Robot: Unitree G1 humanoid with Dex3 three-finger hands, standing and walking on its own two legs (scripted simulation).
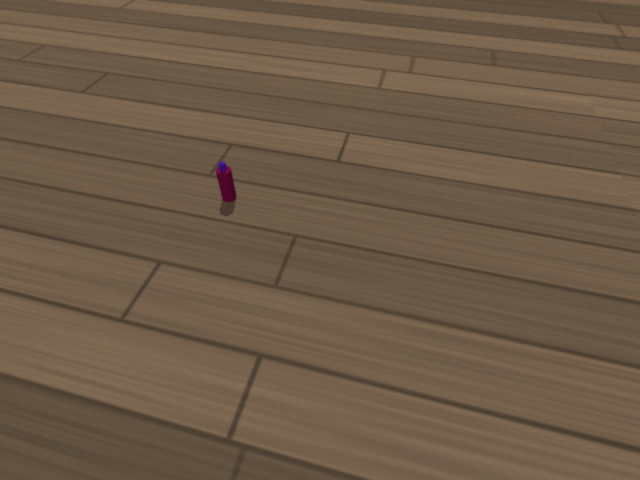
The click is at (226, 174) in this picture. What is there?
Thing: necked bottle
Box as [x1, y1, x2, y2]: [216, 162, 235, 201]
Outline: 220,162 219,166 216,169 216,173 222,198 225,201 231,201 235,198 235,192 230,168 224,162
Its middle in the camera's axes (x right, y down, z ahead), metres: -0.43 -0.29 +1.79
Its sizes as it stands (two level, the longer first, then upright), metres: 0.066 0.066 0.205
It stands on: the floor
